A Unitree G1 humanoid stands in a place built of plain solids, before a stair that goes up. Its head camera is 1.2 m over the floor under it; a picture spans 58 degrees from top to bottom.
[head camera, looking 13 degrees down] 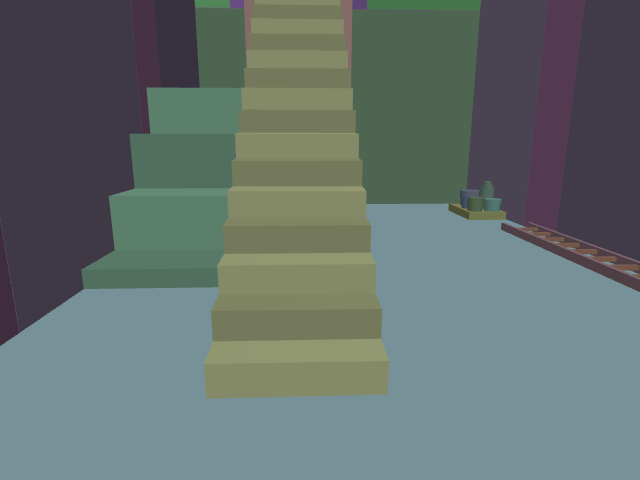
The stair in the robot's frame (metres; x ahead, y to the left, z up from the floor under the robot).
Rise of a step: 0.18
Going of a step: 0.21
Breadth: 0.87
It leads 2 degrees to the left of straight ahead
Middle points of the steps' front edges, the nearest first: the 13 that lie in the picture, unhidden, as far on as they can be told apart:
1.86 0.11 0.18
2.07 0.12 0.36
2.28 0.12 0.53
2.50 0.13 0.71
2.71 0.14 0.89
2.92 0.15 1.06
3.13 0.16 1.24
3.35 0.17 1.42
3.56 0.18 1.60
3.77 0.18 1.77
3.98 0.19 1.95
4.20 0.20 2.13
4.41 0.21 2.30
